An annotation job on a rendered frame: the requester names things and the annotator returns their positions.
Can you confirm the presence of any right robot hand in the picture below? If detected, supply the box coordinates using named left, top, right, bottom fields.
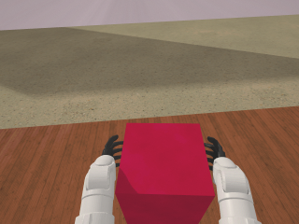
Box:
left=204, top=136, right=226, bottom=171

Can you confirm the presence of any left robot forearm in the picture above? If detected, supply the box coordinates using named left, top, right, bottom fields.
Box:
left=75, top=155, right=116, bottom=224

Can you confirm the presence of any carton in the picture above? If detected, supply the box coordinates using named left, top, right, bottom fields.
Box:
left=115, top=122, right=215, bottom=224

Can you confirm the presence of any right robot forearm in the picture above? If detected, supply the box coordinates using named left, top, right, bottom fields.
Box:
left=212, top=157, right=262, bottom=224

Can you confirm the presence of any left robot hand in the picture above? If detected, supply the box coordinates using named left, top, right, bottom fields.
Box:
left=101, top=134, right=124, bottom=167

